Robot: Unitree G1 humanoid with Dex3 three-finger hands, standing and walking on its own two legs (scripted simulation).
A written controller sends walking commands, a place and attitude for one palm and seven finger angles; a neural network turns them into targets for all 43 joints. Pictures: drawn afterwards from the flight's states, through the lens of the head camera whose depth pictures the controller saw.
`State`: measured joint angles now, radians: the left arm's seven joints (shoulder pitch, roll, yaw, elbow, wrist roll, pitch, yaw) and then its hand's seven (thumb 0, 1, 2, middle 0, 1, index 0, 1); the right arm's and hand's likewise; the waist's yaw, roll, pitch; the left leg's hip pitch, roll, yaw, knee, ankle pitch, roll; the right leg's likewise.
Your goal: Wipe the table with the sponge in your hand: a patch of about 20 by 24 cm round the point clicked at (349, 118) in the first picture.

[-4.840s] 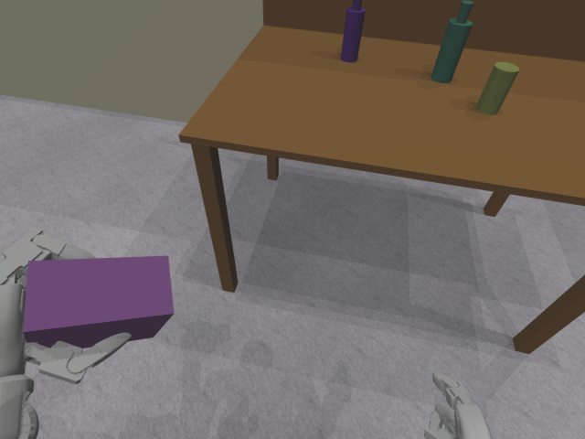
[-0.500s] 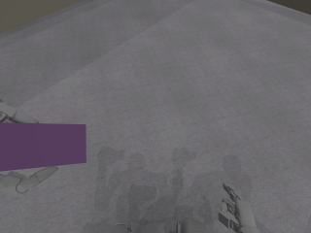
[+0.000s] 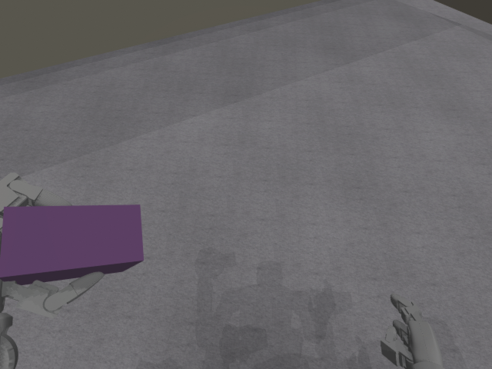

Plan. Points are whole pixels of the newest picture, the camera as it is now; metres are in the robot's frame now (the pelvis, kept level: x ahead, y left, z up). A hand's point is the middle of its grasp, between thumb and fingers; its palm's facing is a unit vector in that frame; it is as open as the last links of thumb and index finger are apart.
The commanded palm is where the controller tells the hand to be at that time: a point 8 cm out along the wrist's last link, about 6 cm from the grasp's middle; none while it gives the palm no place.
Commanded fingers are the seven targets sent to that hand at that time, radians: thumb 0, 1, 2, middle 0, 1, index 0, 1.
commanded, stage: walk to a spot facing it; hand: left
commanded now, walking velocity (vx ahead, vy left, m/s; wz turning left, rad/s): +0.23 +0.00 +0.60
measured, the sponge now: (94, 244) +0.23 +0.19 +0.16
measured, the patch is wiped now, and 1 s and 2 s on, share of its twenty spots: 0.00 0.00 0.00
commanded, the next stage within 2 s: turn to face it in 1.52 s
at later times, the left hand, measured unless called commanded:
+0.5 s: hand out of the picture +0.10 +0.23 +0.17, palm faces +0.61 -0.66 -0.44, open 10.4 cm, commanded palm +0.03 +0.26 +0.18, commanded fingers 0.00 0.10 1.30 -1.20 -1.60 -1.20 -1.60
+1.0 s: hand out of the picture +0.09 +0.27 +0.18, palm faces +0.73 -0.52 -0.45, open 10.4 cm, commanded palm +0.02 +0.29 +0.18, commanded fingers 0.00 0.10 1.30 -1.20 -1.60 -1.20 -1.60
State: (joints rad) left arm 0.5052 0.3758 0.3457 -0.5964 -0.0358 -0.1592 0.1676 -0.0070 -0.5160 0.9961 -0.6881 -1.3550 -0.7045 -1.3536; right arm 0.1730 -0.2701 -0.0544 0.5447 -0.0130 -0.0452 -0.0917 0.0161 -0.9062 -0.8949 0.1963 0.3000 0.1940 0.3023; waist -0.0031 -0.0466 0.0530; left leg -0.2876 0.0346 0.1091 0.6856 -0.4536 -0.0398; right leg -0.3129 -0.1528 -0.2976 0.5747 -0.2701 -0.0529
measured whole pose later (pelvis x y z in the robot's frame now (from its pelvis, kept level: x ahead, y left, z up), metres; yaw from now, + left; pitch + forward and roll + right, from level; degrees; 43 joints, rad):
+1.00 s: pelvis +0.02 -0.04 +0.00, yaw +29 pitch +0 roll +0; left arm 0.47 0.39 0.38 -0.59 -0.02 -0.21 0.14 -0.01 -0.52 1.00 -0.68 -1.36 -0.70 -1.36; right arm 0.19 -0.10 0.02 0.59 0.02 -0.11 -0.02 0.01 -0.90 -0.89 0.20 0.30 0.20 0.30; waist 0.01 -0.01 0.08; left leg -0.27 0.08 0.06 0.55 -0.27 -0.03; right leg -0.50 -0.12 -0.11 0.97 -0.41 0.05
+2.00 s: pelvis +0.20 -0.01 +0.00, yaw +59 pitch -1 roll +3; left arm 0.45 0.33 0.33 -0.52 -0.04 -0.14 0.14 -0.01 -0.52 1.00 -0.68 -1.36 -0.70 -1.36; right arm 0.14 -0.23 -0.01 0.63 0.00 -0.06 -0.07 0.02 -0.90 -0.89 0.20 0.30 0.20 0.30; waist 0.01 0.00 0.11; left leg -0.50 0.03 0.06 1.13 -0.46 -0.06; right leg -0.26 -0.14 -0.22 0.57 -0.28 -0.02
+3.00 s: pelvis +0.23 -0.15 +0.00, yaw +95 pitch -2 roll +0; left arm 0.47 0.40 0.36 -0.56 -0.02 -0.18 0.14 -0.01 -0.52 1.00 -0.68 -1.36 -0.70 -1.36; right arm 0.22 -0.18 -0.02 0.58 0.01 -0.11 -0.04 0.01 -0.91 -0.90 0.19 0.30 0.19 0.30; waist 0.00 -0.04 0.06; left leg -0.24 0.04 -0.02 0.56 -0.29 -0.02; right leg -0.49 -0.08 -0.11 1.01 -0.46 0.06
